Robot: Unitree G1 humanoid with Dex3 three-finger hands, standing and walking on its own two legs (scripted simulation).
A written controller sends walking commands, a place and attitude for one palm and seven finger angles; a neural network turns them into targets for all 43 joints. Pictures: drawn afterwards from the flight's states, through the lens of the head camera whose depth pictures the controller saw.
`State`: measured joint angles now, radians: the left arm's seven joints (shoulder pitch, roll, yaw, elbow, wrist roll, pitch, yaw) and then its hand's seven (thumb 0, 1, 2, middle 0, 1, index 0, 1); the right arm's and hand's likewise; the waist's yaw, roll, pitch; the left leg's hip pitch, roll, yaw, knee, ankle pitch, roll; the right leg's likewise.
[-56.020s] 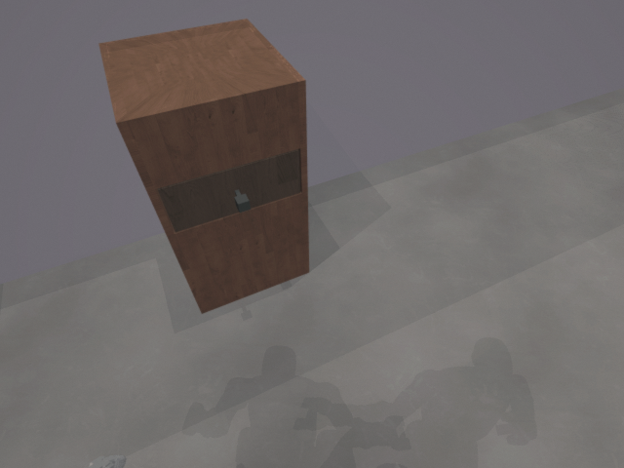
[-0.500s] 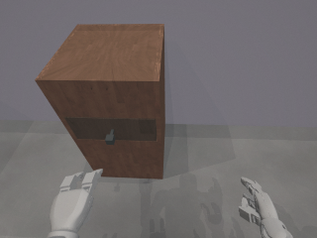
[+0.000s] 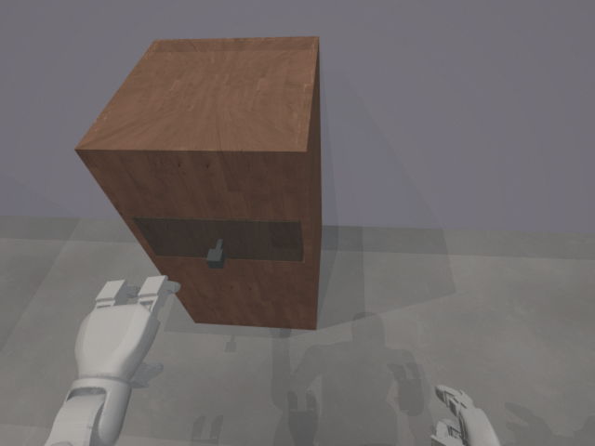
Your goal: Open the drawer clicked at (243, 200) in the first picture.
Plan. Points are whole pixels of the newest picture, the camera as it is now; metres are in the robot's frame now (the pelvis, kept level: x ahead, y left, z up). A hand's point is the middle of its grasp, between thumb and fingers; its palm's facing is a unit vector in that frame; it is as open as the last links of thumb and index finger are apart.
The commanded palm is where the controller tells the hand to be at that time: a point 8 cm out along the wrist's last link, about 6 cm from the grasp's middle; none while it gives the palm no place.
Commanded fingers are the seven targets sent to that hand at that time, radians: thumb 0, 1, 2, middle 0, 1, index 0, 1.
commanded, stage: raise the hand with hooked fingers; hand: left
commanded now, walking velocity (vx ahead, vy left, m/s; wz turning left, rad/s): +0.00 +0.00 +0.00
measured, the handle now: (217, 252) +0.54 +0.26 -0.22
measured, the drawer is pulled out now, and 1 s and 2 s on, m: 0.00 0.00 0.00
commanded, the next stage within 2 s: move the hooked fingers above the handle in 1.02 s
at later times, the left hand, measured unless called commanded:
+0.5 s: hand (113, 279) +0.29 +0.27 +0.08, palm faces +0.05 -0.08 -1.00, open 13.7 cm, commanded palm +0.27 +0.27 +0.14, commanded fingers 0.00 -0.50 0.30 -0.30 -1.20 -0.30 -1.20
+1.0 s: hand (114, 269) +0.30 +0.27 +0.09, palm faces +0.04 -0.09 -1.00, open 13.8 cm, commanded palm +0.28 +0.27 +0.15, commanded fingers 0.00 -0.50 0.30 -0.30 -1.20 -0.30 -1.20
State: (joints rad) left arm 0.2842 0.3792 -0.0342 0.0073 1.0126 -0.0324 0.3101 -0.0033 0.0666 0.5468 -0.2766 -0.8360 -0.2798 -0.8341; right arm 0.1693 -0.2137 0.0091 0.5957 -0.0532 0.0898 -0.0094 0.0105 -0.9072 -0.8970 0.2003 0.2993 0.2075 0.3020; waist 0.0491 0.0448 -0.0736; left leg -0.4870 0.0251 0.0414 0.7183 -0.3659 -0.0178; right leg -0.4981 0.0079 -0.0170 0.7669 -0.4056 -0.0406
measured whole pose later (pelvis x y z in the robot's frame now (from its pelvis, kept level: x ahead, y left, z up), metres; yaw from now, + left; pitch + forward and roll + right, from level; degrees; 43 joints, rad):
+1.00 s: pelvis +0.00 +0.03 +0.02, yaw +1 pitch +4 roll +0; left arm -0.05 0.46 -0.04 0.08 0.95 -0.04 0.12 0.00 -0.49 0.30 -0.32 -1.20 -0.32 -1.20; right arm 0.17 -0.26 -0.03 0.63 0.00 0.13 -0.01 0.01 -0.91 -0.90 0.20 0.30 0.20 0.30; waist 0.07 0.06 -0.02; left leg -0.31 -0.01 0.04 0.53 -0.28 0.02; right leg -0.30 -0.02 -0.02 0.54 -0.30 0.00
